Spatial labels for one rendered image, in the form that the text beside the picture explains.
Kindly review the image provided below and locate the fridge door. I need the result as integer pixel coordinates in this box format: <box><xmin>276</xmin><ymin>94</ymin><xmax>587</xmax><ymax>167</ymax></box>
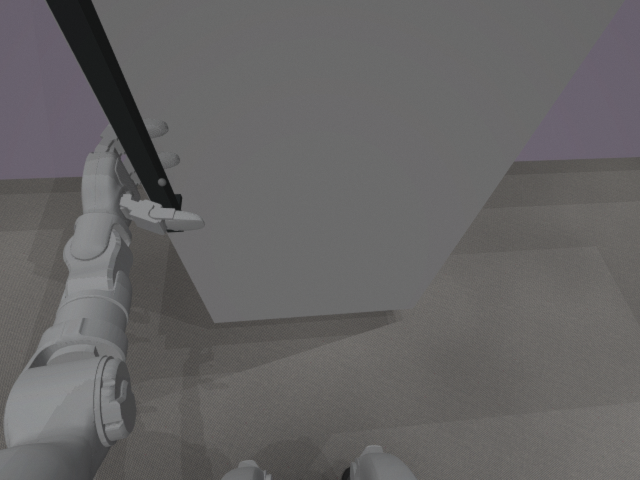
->
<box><xmin>44</xmin><ymin>0</ymin><xmax>625</xmax><ymax>323</ymax></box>

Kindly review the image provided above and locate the robot left hand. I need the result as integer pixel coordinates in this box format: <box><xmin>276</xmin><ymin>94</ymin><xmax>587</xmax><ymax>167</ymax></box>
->
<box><xmin>81</xmin><ymin>118</ymin><xmax>205</xmax><ymax>235</ymax></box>

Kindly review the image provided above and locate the robot left forearm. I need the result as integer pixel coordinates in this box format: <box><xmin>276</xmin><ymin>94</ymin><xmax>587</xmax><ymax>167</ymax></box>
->
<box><xmin>3</xmin><ymin>212</ymin><xmax>133</xmax><ymax>448</ymax></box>

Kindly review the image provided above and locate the handle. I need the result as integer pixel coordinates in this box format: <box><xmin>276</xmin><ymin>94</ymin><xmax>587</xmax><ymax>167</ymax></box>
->
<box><xmin>46</xmin><ymin>0</ymin><xmax>184</xmax><ymax>232</ymax></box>

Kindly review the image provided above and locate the robot shin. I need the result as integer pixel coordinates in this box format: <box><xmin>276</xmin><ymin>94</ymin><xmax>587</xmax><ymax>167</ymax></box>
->
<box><xmin>359</xmin><ymin>445</ymin><xmax>383</xmax><ymax>458</ymax></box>
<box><xmin>238</xmin><ymin>460</ymin><xmax>259</xmax><ymax>468</ymax></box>

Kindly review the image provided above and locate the right robot shin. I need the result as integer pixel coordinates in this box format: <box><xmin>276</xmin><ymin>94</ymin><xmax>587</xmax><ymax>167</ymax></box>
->
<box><xmin>359</xmin><ymin>445</ymin><xmax>383</xmax><ymax>458</ymax></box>

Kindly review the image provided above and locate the left robot shin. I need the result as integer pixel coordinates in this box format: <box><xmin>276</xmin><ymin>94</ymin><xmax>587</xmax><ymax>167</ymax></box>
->
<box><xmin>238</xmin><ymin>460</ymin><xmax>259</xmax><ymax>468</ymax></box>

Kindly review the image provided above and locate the left robot upper arm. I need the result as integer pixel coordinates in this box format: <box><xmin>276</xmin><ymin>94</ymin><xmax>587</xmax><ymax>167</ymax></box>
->
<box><xmin>0</xmin><ymin>355</ymin><xmax>136</xmax><ymax>480</ymax></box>

